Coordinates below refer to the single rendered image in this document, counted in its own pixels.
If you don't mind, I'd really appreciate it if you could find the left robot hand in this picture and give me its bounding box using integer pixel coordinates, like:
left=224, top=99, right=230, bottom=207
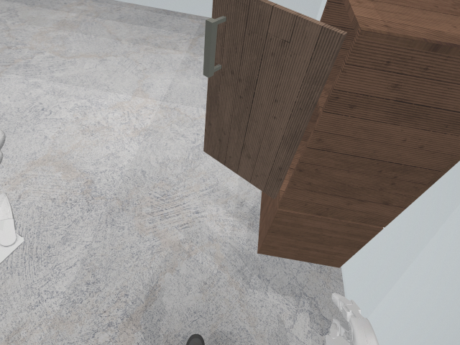
left=0, top=130, right=24, bottom=264

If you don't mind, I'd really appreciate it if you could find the handle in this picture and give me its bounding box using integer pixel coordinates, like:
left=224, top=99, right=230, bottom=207
left=203, top=16, right=226, bottom=78

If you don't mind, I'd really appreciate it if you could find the cupboard door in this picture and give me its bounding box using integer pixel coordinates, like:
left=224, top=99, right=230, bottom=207
left=203, top=0, right=347, bottom=199

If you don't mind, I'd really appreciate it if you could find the right robot hand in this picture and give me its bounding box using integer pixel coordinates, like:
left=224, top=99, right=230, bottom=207
left=326, top=293, right=379, bottom=345

